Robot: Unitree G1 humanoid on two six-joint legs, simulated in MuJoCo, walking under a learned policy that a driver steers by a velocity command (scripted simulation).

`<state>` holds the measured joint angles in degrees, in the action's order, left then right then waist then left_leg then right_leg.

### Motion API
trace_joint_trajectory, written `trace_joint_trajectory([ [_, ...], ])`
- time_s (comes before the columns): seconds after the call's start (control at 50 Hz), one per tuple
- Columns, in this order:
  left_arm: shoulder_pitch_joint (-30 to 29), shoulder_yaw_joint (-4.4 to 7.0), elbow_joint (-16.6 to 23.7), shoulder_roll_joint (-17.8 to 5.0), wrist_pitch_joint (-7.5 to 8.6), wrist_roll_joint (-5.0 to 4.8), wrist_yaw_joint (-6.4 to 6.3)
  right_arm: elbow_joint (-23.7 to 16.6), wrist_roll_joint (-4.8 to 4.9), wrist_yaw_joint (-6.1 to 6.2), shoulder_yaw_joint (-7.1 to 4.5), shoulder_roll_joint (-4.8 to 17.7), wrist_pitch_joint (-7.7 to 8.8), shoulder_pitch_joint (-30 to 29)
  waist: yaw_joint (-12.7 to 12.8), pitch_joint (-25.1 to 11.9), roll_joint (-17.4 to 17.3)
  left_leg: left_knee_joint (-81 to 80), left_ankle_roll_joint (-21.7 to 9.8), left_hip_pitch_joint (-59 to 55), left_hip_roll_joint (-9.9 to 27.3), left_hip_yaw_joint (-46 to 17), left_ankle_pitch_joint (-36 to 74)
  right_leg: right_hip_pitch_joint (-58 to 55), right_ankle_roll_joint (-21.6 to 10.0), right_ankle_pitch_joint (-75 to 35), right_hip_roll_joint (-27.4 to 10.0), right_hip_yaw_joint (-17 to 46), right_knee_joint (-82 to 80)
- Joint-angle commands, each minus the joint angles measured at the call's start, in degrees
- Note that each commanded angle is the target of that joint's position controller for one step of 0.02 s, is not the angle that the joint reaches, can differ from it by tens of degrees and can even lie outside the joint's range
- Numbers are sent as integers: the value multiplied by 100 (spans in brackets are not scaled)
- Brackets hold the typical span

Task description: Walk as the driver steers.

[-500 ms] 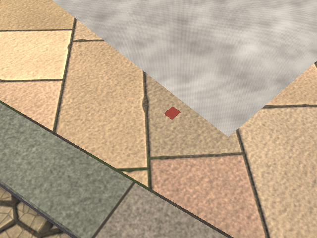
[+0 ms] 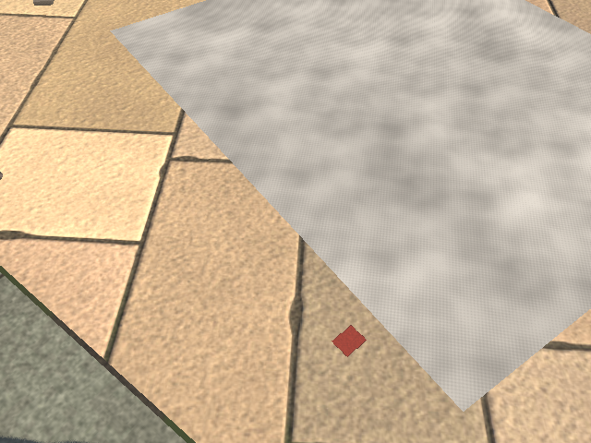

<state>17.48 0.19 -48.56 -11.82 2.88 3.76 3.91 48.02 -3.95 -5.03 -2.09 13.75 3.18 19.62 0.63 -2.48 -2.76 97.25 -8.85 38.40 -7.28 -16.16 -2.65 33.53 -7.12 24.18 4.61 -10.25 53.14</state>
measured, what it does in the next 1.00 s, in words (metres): climbs, turning right: left foot, then right foot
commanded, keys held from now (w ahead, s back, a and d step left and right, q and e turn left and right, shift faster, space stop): w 0.14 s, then w+e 0.86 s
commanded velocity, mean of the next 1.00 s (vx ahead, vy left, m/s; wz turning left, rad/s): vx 0.50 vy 0.00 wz -0.35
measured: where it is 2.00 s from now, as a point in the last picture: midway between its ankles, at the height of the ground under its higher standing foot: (423, 236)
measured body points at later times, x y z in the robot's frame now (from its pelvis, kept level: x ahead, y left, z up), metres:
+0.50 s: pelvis +0.32 +0.02 +0.05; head +0.34 +0.03 +0.50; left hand +0.30 +0.26 -0.10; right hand +0.52 -0.22 -0.02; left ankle +0.41 +0.12 -0.68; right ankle +0.10 -0.07 -0.59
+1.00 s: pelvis +0.58 -0.09 +0.04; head +0.61 -0.11 +0.48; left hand +0.86 +0.05 -0.06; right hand +0.49 -0.35 -0.10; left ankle +0.45 +0.12 -0.60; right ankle +0.63 -0.20 -0.68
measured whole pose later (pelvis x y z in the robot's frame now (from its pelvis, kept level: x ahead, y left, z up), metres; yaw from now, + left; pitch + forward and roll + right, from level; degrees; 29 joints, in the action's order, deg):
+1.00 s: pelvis +0.58 -0.09 +0.04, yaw -26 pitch +3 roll +1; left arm 3.0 4.7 -42.6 -14.6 2.3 -1.2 2.1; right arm 52.2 0.6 1.6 -4.1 14.4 4.3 16.2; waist -1.4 2.2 0.7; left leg 58.9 3.0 9.9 5.4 5.9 -27.8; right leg 31.2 -6.0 10.5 1.6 -2.7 38.9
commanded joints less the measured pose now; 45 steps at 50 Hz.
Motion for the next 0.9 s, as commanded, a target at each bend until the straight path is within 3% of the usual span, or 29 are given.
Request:
trace_joint_trajectory([
  [0.02, -1147, -227, -75, 610, 476, -50, -23, -502, -40, 191, 243, -124, -76, 319, -804, 29, 38, 670, -65, 1648, 876, 59, -76, -152, -845, -233, -1682, 3019, -3584],
  [0.04, -1223, -187, -117, 450, 566, -48, -60, -631, -12, 172, 245, -51, -43, 129, -818, -16, 36, -84, -3, 1441, 1008, 422, -165, -49, -637, -582, -1394, 2267, -3657],
  [0.06, -1164, -139, -157, 252, 625, -16, -95, -752, 28, 147, 181, 176, 43, -150, -720, -107, 111, -945, 117, 1122, 1113, 709, 47, 29, -441, -863, -1072, 1657, -3634],
  [0.08, -897, -74, -159, -50, 676, 67, -150, -831, 81, 82, 121, 280, 120, -518, -481, -174, 369, -1499, 316, 728, 1111, 1073, 288, 74, -309, -1221, -792, 1159, -3713],
  [0.12, 146, -68, -406, -280, 691, 113, -234, -905, 72, 52, 77, 282, 208, -1047, -35, -136, 741, -2017, 763, 1100, 1121, 1245, 478, -975, -306, -2627, -916, 1221, -3657],
  [0.16, 1117, -10, -636, -472, 638, 70, -168, -994, 100, 98, 70, 204, 209, -1558, 268, -77, 632, -2940, 993, 1898, 1079, 1266, 451, -2542, -318, -4011, -1187, 1498, -3441],
  [0.24, 1251, 64, -609, -445, 523, -120, 137, -1154, -11, 103, 132, -130, 3, -2384, 317, 286, 717, -4974, 977, 1081, 1066, 1576, 957, -2846, -581, -3884, -1369, 1712, -3855],
  [0.32, 1716, 165, -867, -484, 443, -144, 187, -1377, 90, 140, 21, 23, -5, -3196, 358, 527, 711, -6307, 890, 886, 880, 1666, 331, -3965, -484, -4433, -1632, 2001, -3707],
  [0.36, 1428, 247, -850, -631, 408, -116, 166, -1405, 127, 212, -38, 120, 12, -3229, 113, 430, 793, -6706, 700, 80, 760, 1794, -29, -3923, -419, -5423, -1698, 2007, -3467],
  [0.38, 1188, 295, -807, -747, 414, -76, 155, -1357, 172, 253, -89, 234, 40, -2991, -127, 256, 830, -6794, 523, -729, 680, 1867, 146, -3660, -350, -6233, -1659, 1940, -3221],
  [0.4, 951, 340, -727, -826, 454, -17, 133, -1196, 245, 315, -194, 474, 96, -2341, -441, -146, 776, -6572, 225, -2040, 672, 1829, 572, -3116, -117, -6894, -1474, 1802, -2729],
  [0.42, 754, 298, -517, -643, 505, -31, 93, -853, 265, 396, -299, 816, 165, -1065, -803, -1206, 391, -6030, -358, -4224, 1129, 1458, 1505, -2172, 236, -6063, -1054, 1641, -1512],
  [0.44, 1889, -6, -411, 212, 573, 102, 38, -548, 271, 432, -269, 956, 242, 227, -715, -2936, -1153, -6486, -1926, -7588, 2820, -868, 1662, 155, 757, -2346, -73, 1430, 449],
  [0.46, 1105, 111, -425, -278, 526, -75, 141, -179, 106, 545, -237, 602, 221, 1233, -1248, -2587, -968, -7497, -1604, -7397, 3153, -2090, 289, 1103, 686, 664, 156, 1578, 1901],
  [0.48, 411, 245, -320, -441, 467, -197, 143, -15, 81, 634, -318, 695, 286, 861, -1135, -986, -606, -7846, -839, -5799, 2899, -1315, -941, 1587, 425, 77, -332, 1750, 2652],
  [0.5, 288, 283, -387, -517, 472, -164, 29, -58, 177, 681, -274, 515, 279, 100, -763, -143, -356, -8214, -560, -4253, 2780, -610, -1262, 1440, 294, -428, -748, 1658, 2492],
  [0.52, 494, 254, -463, -341, 446, 7, -56, -43, 237, 682, -114, 47, 241, -270, -358, -293, -222, -8468, -485, -3646, 2617, -89, -684, 887, 203, -690, -986, 1716, 2002],
  [0.54, 352, 165, -433, -47, 403, 131, -47, -98, 242, 671, -17, -327, 231, -555, -182, -230, -150, -8626, -467, -3228, 2536, 267, -182, 606, 215, -811, -1111, 1679, 1875],
  [0.56, 267, 131, -401, 135, 343, 137, -20, -134, 238, 670, 12, -473, 235, -709, -26, -306, -106, -8771, -467, -3011, 2493, 530, 73, 419, 250, -710, -1170, 1604, 1747],
  [0.6, 61, 123, -376, 224, 288, -7, 63, -111, 172, 667, -57, -345, 324, -794, 77, -189, -40, -9016, -451, -2783, 2319, 1179, 211, 557, 321, -916, -1182, 1462, 1548],
  [0.62, -85, 119, -354, 205, 281, -30, 119, -49, 82, 639, -78, -255, 359, -710, 77, -66, -31, -9113, -467, -2653, 2265, 1493, 440, 668, 329, -1357, -1203, 1400, 1389],
  [0.64, -341, 339, -19, -275, 124, -882, -284, 52, 347, 584, -316, 647, 388, -722, 157, 221, 83, -9065, -122, -2561, 2223, 1685, 393, 927, 502, -1546, -1231, 1546, 1436],
  [0.66, -481, 318, 50, -340, 66, -849, -432, 123, 394, 594, -318, 631, 386, -667, 152, 234, 117, -9083, -70, -2485, 2271, 1786, 343, 1027, 576, -1794, -1260, 1604, 1273],
  [0.7, -737, 342, 258, -316, 24, -626, -468, 270, 370, 659, -259, 464, 346, -528, 157, 409, -19, -9090, -9, -2353, 2165, 2156, 391, 927, 610, -2396, -1216, 1479, 533],
  [0.74, -1184, 336, 432, -244, 3, -570, -378, 342, 351, 711, -261, 487, 337, -383, 22, 490, -127, -9087, 90, -2427, 2052, 2478, 381, 652, 534, -2914, -1165, 1239, -268],
  [0.78, -1618, 327, 587, -215, -33, -551, -268, 412, 389, 747, -312, 649, 316, -147, -139, 563, 38, -9062, 135, -2917, 2176, 2598, 339, 629, 444, -3032, -1144, 1118, -844],
  [0.84, -2077, 341, 820, -274, -82, -531, -144, 484, 455, 731, -397, 817, 174, 106, -304, 674, 135, -8656, 212, -3956, 2404, 2723, 816, 861, 276, -2353, -1055, 900, -1366],
  [0.88, -2073, 409, 954, -432, -99, -506, -77, 437, 492, 729, -461, 1001, 81, 79, -212, 557, -47, -8013, 300, -4273, 2467, 2859, 2496, 433, 90, -1612, -747, 531, -1526],
  [0.9, -1809, 475, 953, -561, -107, -499, -58, 403, 513, 744, -495, 1115, 32, 34, -39, 368, -182, -7452, 362, -4337, 2458, 2933, 3489, -27, -12, -1262, -514, 339, -1550],
])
